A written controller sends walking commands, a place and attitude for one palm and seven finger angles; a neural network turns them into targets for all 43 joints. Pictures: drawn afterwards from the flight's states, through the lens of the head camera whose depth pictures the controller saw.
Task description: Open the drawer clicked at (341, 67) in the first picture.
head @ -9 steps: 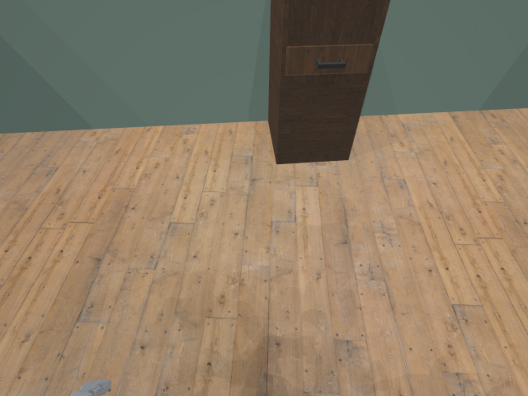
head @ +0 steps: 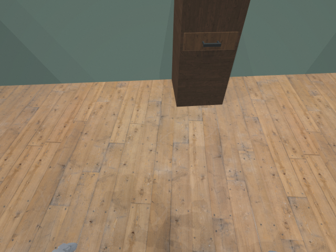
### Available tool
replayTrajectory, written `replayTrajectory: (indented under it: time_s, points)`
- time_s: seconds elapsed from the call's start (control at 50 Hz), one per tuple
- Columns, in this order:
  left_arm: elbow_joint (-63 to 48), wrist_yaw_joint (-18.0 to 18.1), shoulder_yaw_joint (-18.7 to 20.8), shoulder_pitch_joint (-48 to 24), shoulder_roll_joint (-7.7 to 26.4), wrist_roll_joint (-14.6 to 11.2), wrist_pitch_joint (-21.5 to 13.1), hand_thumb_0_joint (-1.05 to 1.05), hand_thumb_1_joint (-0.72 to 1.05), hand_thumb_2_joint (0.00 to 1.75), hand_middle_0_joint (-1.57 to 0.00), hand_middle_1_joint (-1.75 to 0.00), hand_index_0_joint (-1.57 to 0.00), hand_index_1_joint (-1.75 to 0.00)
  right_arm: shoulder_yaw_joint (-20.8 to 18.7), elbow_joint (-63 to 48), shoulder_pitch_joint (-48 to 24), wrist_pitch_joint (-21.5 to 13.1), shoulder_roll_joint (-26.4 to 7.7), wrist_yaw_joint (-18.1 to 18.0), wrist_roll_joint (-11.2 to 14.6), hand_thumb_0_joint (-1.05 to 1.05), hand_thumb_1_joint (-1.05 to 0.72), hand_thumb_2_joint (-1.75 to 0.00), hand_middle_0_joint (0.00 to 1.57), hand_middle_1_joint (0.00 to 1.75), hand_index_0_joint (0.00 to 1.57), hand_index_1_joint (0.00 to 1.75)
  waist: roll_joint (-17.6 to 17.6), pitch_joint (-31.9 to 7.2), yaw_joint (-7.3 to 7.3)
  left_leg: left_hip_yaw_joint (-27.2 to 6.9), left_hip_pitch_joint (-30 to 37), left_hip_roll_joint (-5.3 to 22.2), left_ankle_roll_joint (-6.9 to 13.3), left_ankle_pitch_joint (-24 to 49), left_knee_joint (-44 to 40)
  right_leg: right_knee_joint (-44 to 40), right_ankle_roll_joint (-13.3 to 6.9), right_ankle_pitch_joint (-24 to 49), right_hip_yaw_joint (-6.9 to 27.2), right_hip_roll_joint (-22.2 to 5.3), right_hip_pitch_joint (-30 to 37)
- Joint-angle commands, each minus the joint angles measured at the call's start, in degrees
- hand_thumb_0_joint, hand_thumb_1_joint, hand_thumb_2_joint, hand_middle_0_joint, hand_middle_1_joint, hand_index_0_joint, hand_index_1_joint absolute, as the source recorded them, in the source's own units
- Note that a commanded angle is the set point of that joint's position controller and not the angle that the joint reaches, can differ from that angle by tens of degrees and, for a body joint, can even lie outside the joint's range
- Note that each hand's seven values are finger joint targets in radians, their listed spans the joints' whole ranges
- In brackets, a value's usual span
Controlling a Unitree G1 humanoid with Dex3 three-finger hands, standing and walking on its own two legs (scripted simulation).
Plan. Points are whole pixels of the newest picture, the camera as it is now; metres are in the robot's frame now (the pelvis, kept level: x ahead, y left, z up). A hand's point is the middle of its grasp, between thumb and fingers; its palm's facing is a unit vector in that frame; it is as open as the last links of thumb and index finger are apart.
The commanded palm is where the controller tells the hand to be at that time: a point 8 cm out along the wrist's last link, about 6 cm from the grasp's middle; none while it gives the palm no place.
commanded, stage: stand and wait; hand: left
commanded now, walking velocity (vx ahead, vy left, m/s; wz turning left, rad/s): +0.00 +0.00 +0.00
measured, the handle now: (211, 43) +1.48 -0.24 -0.16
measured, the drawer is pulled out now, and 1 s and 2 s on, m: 0.00 0.00 0.00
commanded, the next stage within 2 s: look at it before walking up in 0.64 s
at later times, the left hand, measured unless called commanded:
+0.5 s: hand out of the picture +0.05 +0.24 -0.15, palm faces -0.02 -0.94 -0.34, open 7.4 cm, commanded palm none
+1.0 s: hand out of the picture +0.06 +0.24 -0.15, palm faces -0.04 -0.94 -0.33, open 7.4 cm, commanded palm none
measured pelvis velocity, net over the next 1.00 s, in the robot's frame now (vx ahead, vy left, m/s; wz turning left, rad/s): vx -0.01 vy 0.00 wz -0.01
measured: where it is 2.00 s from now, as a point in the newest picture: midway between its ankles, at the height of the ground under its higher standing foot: outside the picture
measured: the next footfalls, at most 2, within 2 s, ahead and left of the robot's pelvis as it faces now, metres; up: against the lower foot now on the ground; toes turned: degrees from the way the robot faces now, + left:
none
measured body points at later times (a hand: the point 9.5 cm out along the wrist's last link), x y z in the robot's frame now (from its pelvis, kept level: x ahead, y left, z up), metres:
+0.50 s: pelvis -0.01 +0.00 +0.01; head -0.01 -0.01 +0.45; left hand +0.06 +0.29 -0.13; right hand +0.06 -0.30 -0.13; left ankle -0.01 +0.12 -0.74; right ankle -0.01 -0.12 -0.74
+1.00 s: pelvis -0.01 +0.00 +0.01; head -0.01 +0.00 +0.46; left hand +0.07 +0.29 -0.13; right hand +0.06 -0.30 -0.13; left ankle -0.01 +0.12 -0.74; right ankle -0.01 -0.12 -0.74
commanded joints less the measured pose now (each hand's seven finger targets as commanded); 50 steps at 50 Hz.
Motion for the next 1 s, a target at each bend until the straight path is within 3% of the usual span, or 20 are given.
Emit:
replayTrajectory:
  time_s: [0.0, 0.18, 0.7, 0.98]
  points:
    - [-3.54, 0.71, 3.04, -2.66, 12.52, 0.00, -1.22, 0.00, 0.90, 0.90, -0.20, -0.30, -0.20, -0.30, -2.88, -3.41, -2.80, -1.43, -12.12, -1.17, 0.06, 0.00, -0.90, -0.90, 0.20, 0.30, 0.20, 0.30, 0.16, -2.50, 0.19, -5.16, 0.76, 6.21, 2.40, 13.65, -4.78, -5.33, -2.48, 11.55, 4.86, -5.38, 0.73]
    - [-1.47, 0.64, 3.03, -2.11, 12.25, -0.07, -1.32, 0.00, 0.90, 0.90, -0.20, -0.30, -0.20, -0.30, -2.85, -1.13, -3.08, -1.51, -12.14, -1.18, 0.21, 0.00, -0.90, -0.90, 0.20, 0.30, 0.20, 0.30, -0.10, -2.97, 0.22, -5.18, 2.24, 6.54, 2.21, 12.75, -6.10, -7.02, -2.33, 11.25, 5.31, -5.65, 1.31]
    - [1.71, 0.55, 2.78, -1.73, 12.72, 0.02, -1.43, 0.00, 0.90, 0.90, -0.20, -0.30, -0.20, -0.30, -2.48, 2.95, -2.09, -1.27, -12.55, -0.89, 0.42, 0.00, -0.90, -0.90, 0.20, 0.30, 0.20, 0.30, -0.34, 0.24, 0.38, -5.70, 1.17, 6.76, 1.67, 7.79, -9.07, -10.68, -2.29, 5.69, 6.52, -5.76, 0.20]
    - [1.76, 0.58, 2.71, -1.51, 12.62, 0.03, -1.59, 0.00, 0.90, 0.90, -0.20, -0.30, -0.20, -0.30, -2.48, 3.23, -2.20, -1.43, -12.51, -0.90, 0.50, 0.00, -0.90, -0.90, 0.20, 0.30, 0.20, 0.30, -0.54, -1.60, 0.28, -5.28, 2.77, 7.15, 1.62, 10.69, -8.88, -10.29, -2.16, 10.05, 6.29, -5.92, 1.61]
